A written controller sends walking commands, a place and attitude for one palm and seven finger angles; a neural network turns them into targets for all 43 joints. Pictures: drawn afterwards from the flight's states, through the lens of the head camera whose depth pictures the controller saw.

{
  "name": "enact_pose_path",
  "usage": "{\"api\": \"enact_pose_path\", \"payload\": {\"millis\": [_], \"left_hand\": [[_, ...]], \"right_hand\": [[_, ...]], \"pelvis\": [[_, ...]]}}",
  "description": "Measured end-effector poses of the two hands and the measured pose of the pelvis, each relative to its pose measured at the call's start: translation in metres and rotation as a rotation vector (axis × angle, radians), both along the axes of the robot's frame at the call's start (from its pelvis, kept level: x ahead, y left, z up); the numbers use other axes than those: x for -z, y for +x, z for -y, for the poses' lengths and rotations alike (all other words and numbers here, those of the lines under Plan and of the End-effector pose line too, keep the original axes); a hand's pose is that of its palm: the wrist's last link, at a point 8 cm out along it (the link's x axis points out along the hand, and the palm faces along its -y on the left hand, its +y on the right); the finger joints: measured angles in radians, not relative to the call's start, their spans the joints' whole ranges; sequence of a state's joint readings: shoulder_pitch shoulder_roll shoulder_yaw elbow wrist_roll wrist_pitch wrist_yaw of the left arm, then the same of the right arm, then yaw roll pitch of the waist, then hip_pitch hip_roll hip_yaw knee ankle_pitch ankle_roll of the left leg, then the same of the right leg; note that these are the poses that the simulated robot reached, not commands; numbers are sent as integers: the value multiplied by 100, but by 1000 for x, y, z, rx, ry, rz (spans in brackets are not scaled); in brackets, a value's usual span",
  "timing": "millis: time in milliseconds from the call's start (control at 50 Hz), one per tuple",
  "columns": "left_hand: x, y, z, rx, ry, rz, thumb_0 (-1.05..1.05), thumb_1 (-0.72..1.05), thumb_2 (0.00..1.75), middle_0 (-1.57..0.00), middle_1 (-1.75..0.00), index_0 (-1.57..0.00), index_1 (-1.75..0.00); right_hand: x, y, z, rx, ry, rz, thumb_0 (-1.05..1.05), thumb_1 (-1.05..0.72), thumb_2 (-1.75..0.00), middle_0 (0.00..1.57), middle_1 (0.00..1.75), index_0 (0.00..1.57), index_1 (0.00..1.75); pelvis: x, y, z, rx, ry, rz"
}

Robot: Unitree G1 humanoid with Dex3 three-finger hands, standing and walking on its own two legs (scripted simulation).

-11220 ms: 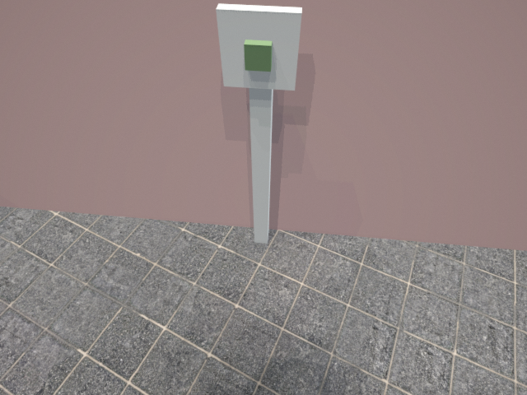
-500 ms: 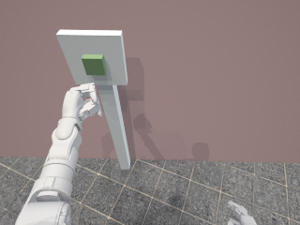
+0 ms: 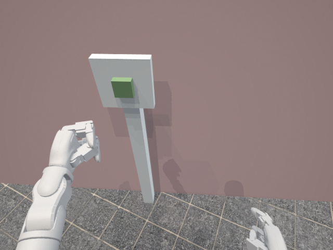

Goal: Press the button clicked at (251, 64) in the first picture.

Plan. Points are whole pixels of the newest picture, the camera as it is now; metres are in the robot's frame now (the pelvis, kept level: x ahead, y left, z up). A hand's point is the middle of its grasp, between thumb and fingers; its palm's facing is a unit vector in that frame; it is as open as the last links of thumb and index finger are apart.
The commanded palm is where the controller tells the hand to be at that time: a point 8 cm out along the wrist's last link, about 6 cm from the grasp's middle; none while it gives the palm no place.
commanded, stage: draw the hand back to the body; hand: left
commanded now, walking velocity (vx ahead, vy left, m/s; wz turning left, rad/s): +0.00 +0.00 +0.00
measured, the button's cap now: (123, 87) +0.55 +0.18 +0.13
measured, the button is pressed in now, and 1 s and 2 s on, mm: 0 0 0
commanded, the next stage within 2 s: step back with the hand held close in 0.92 s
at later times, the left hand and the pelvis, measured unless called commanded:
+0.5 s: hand (51, 168) +0.22 +0.24 +0.16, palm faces +0.34 -0.88 -0.32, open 3.1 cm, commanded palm +0.17 +0.28 +0.18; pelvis +0.02 +0.01 +0.01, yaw -1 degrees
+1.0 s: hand (37, 177) +0.19 +0.25 +0.17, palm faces +0.42 -0.84 -0.35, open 3.1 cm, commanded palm +0.14 +0.29 +0.19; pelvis +0.02 +0.01 +0.01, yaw +0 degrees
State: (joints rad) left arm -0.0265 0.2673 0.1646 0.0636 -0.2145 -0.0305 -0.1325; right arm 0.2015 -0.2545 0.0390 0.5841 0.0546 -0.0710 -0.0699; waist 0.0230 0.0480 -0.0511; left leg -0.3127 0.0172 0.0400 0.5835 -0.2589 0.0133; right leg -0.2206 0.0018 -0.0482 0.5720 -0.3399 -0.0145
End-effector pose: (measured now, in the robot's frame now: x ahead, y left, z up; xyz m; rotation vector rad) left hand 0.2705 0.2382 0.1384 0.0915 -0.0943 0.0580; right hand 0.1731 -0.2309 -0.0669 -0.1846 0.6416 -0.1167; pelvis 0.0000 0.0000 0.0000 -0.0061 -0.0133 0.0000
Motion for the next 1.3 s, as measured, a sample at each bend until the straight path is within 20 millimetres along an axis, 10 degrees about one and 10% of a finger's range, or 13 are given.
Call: {"api": "enact_pose_path", "payload": {"millis": [340,720,1300], "left_hand": [[-28,-65,-33,-252,198,65,2,90,89,-130,-149,-131,-150],[-54,-122,-55,-358,344,85,2,89,89,-131,-149,-131,-150],[-36,-106,-50,-247,390,-6,2,89,89,-130,-149,-131,-150]], "right_hand": [[-7,15,-34,-78,-8,-39,1,-90,-90,21,30,20,30],[-8,24,-25,-61,-15,-25,1,-90,-90,21,30,20,30],[-2,-3,-6,33,-41,-128,1,-90,-90,21,30,20,30]], "pelvis": [[-14,8,-13,5,0,67],[-13,20,-13,4,-3,71],[-12,3,-16,16,-13,-18]]}}
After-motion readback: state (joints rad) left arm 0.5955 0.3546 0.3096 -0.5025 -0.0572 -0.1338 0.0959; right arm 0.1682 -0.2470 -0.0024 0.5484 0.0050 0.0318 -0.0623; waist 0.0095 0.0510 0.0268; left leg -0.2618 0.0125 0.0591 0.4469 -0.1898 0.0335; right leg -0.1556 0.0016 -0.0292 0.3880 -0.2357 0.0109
